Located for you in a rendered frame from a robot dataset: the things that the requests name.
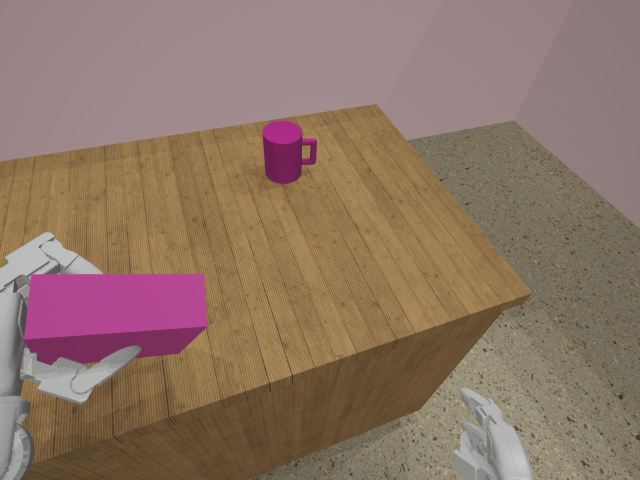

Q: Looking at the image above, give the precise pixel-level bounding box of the sponge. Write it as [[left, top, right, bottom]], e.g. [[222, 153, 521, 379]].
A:
[[24, 274, 208, 365]]

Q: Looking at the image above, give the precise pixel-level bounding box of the robot left hand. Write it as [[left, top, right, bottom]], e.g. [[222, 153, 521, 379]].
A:
[[0, 232, 142, 405]]

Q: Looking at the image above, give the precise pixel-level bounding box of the left robot forearm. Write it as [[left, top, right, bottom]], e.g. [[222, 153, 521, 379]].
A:
[[0, 396, 35, 480]]

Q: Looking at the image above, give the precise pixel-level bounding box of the table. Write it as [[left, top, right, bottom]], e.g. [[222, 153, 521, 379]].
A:
[[0, 104, 532, 480]]

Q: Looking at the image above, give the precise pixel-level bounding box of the robot right hand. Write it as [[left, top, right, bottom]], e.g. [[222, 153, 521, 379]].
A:
[[454, 388, 534, 480]]

